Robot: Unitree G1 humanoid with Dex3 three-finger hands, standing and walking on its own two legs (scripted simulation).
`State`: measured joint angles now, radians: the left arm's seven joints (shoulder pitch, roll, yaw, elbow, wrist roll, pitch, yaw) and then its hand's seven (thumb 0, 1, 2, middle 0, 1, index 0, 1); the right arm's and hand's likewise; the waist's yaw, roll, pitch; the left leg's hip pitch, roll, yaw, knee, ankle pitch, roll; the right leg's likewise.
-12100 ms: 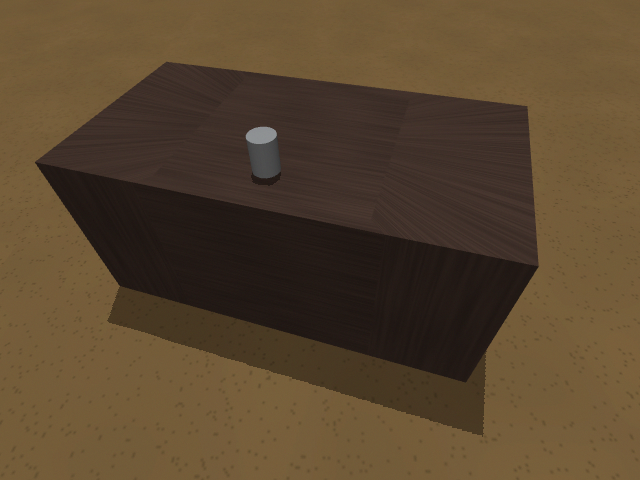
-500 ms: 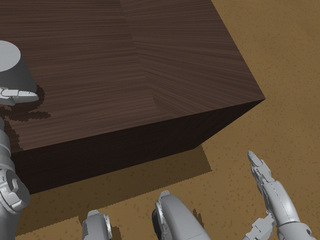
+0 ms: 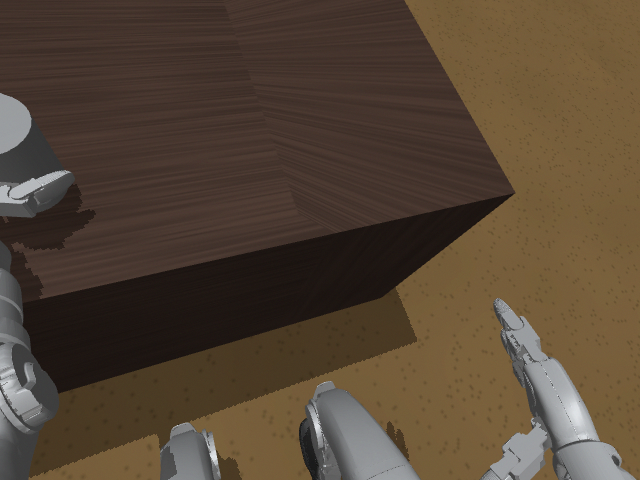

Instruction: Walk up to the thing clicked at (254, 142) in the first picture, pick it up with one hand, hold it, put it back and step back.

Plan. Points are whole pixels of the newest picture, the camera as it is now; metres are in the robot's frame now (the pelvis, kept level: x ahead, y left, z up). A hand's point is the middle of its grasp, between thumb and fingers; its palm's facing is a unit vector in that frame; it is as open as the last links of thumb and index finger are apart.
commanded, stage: settle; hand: left
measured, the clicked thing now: (10, 158) +0.54 +0.23 +0.01
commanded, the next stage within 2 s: lift in 0.96 s
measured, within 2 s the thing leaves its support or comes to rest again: leaves its support in 0.26 s
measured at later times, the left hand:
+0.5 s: hand out of the picture +0.55 +0.24 +0.06, palm faces +0.28 -0.96 -0.03, open 10.7 cm
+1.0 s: hand out of the picture +0.54 +0.24 +0.08, palm faces +0.28 -0.96 -0.04, open 10.7 cm
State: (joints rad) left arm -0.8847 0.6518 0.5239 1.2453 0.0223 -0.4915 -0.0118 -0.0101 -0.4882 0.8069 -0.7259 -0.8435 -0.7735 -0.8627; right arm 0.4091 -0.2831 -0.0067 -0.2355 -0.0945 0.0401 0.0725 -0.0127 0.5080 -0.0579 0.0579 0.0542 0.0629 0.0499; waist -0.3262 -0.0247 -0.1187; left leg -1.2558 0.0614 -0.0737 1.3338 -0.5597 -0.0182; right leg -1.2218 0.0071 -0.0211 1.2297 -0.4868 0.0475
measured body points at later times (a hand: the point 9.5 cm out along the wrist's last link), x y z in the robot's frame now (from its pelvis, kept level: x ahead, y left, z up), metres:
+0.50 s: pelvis +0.01 +0.00 +0.02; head +0.16 +0.05 +0.44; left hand +0.52 +0.29 +0.06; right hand +0.17 -0.25 +0.03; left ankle +0.02 +0.12 -0.61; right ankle +0.05 -0.15 -0.61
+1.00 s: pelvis +0.01 +0.00 +0.03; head +0.15 +0.05 +0.46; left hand +0.52 +0.29 +0.08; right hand +0.18 -0.26 +0.05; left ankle +0.02 +0.12 -0.61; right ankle +0.05 -0.15 -0.61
